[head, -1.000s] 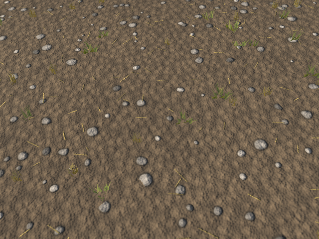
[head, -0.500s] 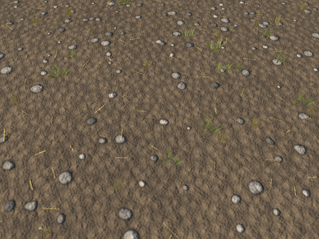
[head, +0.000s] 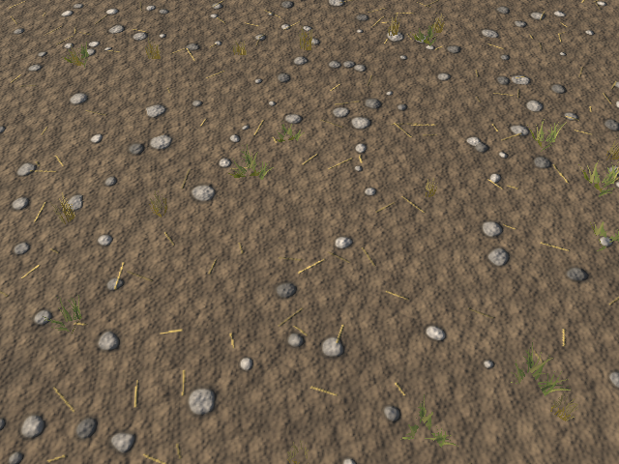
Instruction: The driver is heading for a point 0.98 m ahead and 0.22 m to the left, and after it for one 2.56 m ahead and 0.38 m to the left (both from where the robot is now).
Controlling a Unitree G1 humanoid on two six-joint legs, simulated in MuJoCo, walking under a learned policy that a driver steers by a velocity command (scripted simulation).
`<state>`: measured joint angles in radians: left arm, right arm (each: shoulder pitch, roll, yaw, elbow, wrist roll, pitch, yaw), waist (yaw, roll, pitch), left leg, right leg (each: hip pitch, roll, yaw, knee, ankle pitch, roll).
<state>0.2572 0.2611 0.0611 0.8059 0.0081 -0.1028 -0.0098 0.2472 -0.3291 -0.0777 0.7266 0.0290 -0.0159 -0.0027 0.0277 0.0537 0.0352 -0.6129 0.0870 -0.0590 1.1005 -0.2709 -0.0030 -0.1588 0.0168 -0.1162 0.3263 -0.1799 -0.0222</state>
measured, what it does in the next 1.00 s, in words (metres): walks ahead, turning left: left foot, then right foot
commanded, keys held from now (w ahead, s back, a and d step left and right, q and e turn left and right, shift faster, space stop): w+q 0.64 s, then w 0.36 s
